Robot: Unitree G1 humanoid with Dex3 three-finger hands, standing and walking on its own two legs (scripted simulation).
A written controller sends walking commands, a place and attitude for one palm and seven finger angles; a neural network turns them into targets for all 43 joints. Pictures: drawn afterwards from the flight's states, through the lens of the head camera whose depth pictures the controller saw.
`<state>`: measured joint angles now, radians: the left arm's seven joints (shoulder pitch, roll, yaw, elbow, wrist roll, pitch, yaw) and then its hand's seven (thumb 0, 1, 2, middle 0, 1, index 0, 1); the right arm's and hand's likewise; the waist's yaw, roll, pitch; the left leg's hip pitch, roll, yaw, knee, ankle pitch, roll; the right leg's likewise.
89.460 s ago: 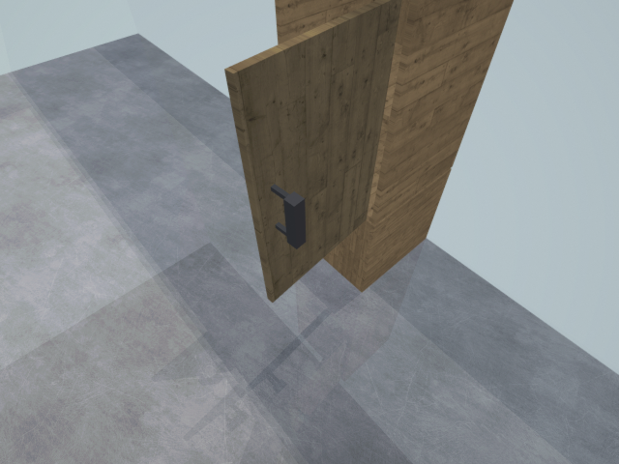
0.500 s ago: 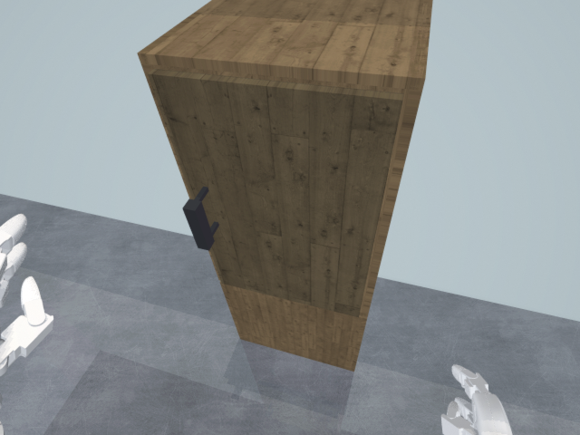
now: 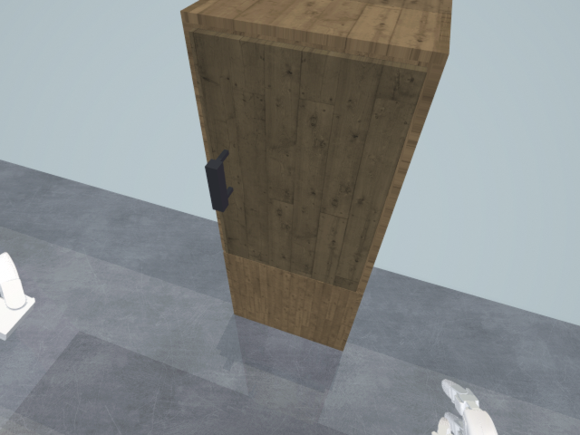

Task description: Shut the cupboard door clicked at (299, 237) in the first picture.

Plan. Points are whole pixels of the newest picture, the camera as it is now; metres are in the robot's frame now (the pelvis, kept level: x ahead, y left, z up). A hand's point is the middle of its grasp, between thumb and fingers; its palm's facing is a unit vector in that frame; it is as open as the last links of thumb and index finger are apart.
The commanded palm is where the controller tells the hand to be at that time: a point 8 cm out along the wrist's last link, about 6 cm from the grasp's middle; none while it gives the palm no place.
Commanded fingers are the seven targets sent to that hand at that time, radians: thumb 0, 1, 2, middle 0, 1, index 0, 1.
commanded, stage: step back with the hand held close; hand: left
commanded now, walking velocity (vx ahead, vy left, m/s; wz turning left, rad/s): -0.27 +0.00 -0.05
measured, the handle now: (222, 180) +0.60 +0.18 -0.02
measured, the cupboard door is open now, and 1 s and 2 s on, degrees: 0 0 0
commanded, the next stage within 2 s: stop stepping back and stand still in 0.70 s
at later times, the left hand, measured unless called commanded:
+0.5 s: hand (3, 357) +0.15 +0.26 +0.18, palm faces +0.38 -0.82 -0.42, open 7.4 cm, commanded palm +0.08 +0.30 +0.19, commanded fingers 0.00 0.90 0.90 -0.20 -0.30 -0.20 -0.30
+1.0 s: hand out of the picture +0.04 +0.29 +0.18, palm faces +0.29 -0.86 -0.42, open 7.4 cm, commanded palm -0.01 +0.33 +0.19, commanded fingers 0.00 0.90 0.90 -0.20 -0.30 -0.20 -0.30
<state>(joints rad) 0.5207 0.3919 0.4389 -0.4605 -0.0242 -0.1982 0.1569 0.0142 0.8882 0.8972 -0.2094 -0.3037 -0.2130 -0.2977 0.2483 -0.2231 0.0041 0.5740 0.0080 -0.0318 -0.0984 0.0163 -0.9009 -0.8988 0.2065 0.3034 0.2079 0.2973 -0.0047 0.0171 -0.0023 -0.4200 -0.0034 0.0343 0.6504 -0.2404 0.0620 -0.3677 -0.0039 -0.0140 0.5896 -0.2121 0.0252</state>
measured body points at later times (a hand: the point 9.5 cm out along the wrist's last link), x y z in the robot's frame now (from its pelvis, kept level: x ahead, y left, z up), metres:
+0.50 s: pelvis -0.08 +0.00 +0.00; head -0.04 +0.03 +0.45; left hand +0.12 +0.30 +0.20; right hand +0.11 -0.23 -0.07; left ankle +0.08 +0.09 -0.72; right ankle -0.12 -0.13 -0.72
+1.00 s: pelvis -0.17 +0.04 +0.02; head -0.16 +0.09 +0.46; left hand +0.02 +0.33 +0.20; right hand -0.03 -0.19 -0.04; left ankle -0.03 +0.10 -0.72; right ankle -0.28 -0.07 -0.71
